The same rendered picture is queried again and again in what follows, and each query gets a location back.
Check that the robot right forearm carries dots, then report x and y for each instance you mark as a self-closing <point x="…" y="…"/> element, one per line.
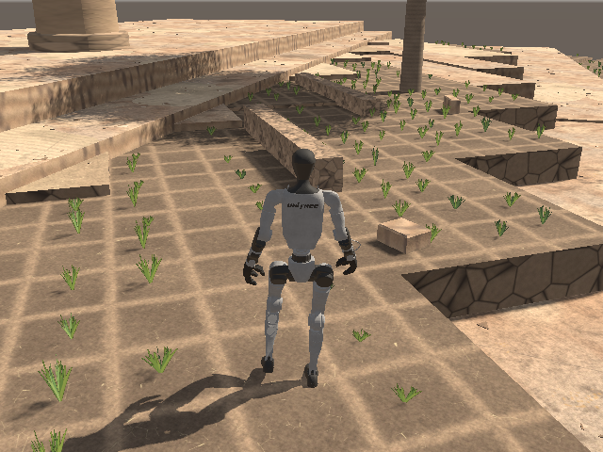
<point x="347" y="247"/>

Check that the robot torso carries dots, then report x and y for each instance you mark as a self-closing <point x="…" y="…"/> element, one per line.
<point x="302" y="217"/>

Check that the robot right hand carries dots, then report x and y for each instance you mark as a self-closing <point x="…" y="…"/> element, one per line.
<point x="343" y="261"/>

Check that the robot right upper arm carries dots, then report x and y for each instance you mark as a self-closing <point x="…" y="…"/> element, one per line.
<point x="331" y="198"/>

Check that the robot left upper arm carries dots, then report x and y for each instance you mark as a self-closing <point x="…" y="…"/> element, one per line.
<point x="273" y="198"/>

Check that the robot left hand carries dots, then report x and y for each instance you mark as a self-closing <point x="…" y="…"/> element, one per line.
<point x="248" y="271"/>

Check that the robot left forearm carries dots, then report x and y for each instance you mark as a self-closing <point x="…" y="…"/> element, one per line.
<point x="255" y="250"/>

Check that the robot head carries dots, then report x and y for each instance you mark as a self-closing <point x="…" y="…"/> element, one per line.
<point x="303" y="162"/>

